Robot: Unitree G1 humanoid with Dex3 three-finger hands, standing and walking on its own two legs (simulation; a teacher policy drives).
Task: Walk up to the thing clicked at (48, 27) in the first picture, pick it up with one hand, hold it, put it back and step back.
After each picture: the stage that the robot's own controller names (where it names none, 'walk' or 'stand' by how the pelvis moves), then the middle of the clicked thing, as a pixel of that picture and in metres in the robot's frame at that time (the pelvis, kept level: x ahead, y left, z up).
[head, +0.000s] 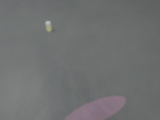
stand; (48, 26) +1.67 +0.48 -0.72
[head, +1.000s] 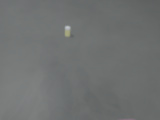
walk; (67, 31) +1.58 +0.19 -0.69
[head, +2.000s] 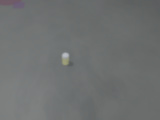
walk; (65, 58) +1.07 +0.16 -0.70
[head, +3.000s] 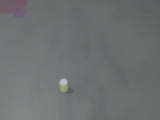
walk; (63, 85) +0.71 +0.18 -0.70
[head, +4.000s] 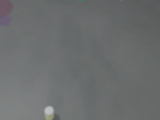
walk; (49, 113) +0.47 +0.19 -0.70
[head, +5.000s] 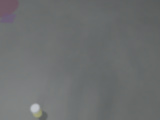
walk; (36, 110) +0.45 +0.37 -0.69
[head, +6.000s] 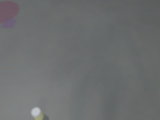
stand; (37, 114) +0.46 +0.37 -0.70
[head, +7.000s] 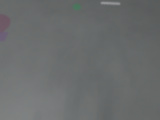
stand; out of the picture +0.40 +0.39 -0.72
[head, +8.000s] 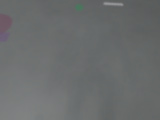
stand; out of the picture +0.37 +0.37 -0.73
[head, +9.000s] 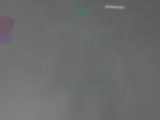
stand; out of the picture +0.39 +0.37 -0.73
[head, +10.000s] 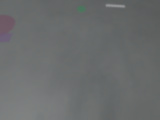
stand; out of the picture +0.39 +0.37 -0.73
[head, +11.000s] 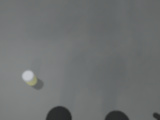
go down; (30, 78) +0.45 +0.34 -0.52
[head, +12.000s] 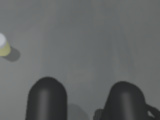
go down; (0, 45) +0.47 +0.38 -0.31
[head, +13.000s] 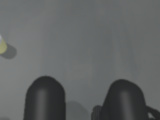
go down; out of the picture +0.47 +0.39 -0.31
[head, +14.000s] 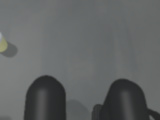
approach; out of the picture +0.47 +0.38 -0.31
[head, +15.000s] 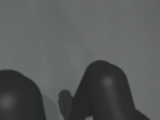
close in; out of the picture +0.44 +0.43 -0.23
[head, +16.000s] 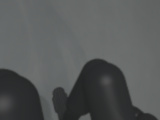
lift; out of the picture +0.42 +0.43 -0.23
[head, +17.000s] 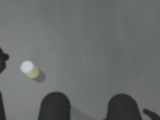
lift; (30, 69) +0.45 +0.31 -0.41
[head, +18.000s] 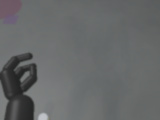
approach; out of the picture +0.41 +0.28 -0.66
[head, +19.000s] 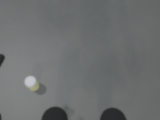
approach; (32, 83) +0.43 +0.30 -0.52
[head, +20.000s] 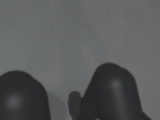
approach; out of the picture +0.44 +0.36 -0.24
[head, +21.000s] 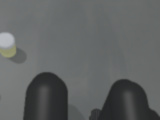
stand; (6, 45) +0.45 +0.33 -0.27
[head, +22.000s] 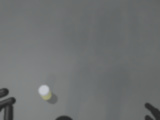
hold; (45, 92) +0.44 +0.28 -0.55
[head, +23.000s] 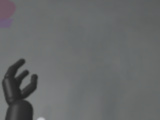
close; out of the picture +0.39 +0.30 -0.67
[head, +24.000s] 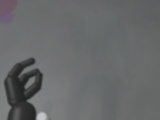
stand; (43, 119) +0.40 +0.29 -0.65
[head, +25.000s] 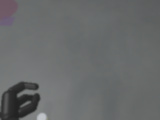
crouch; out of the picture +0.42 +0.28 -0.65
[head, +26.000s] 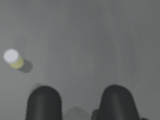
crouch; (14, 59) +0.48 +0.32 -0.37
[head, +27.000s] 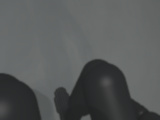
lower; out of the picture +0.43 +0.37 -0.24
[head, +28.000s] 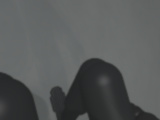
hold; out of the picture +0.42 +0.38 -0.23
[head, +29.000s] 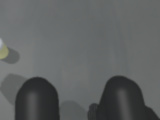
lower; out of the picture +0.46 +0.34 -0.29
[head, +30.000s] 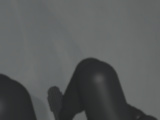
lower; out of the picture +0.45 +0.38 -0.24
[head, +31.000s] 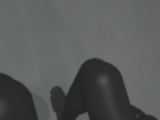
lower; out of the picture +0.43 +0.38 -0.24
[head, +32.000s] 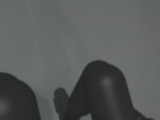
rise; out of the picture +0.43 +0.38 -0.24
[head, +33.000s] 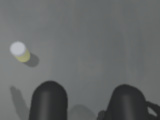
withdraw; (20, 52) +0.47 +0.32 -0.34
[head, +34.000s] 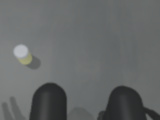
walk; (23, 55) +0.48 +0.31 -0.36
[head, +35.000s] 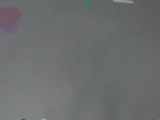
stand; out of the picture +0.42 +0.28 -0.66
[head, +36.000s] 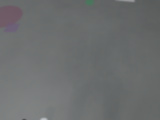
stand; out of the picture +0.42 +0.29 -0.67
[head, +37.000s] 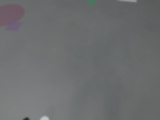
stand; out of the picture +0.42 +0.28 -0.67
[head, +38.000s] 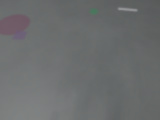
stand; out of the picture +0.44 +0.28 -0.72
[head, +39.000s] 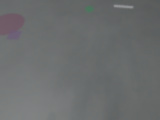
stand; out of the picture +0.41 +0.30 -0.73
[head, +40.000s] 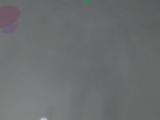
walk; out of the picture +0.40 +0.31 -0.72
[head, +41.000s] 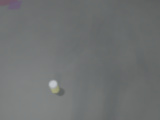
walk; (54, 86) +0.62 +0.29 -0.71
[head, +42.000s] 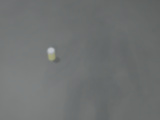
walk; (51, 54) +0.98 +0.27 -0.71
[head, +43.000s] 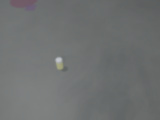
stand; (59, 63) +1.03 +0.29 -0.70
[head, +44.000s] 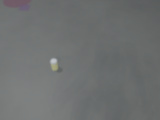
stand; (54, 64) +1.02 +0.32 -0.73
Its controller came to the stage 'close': yes
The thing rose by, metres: 0.01
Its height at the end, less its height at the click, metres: +0.00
